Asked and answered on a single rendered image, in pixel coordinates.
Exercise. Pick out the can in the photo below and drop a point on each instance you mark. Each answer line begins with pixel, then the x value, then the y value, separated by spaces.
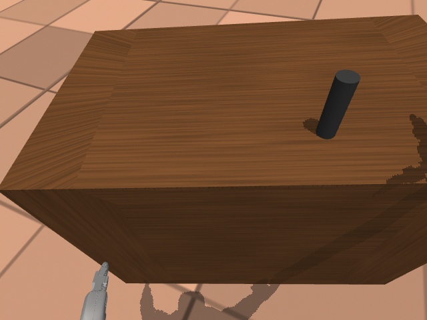
pixel 342 90

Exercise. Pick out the left robot hand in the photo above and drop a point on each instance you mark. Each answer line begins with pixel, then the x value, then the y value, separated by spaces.
pixel 94 306

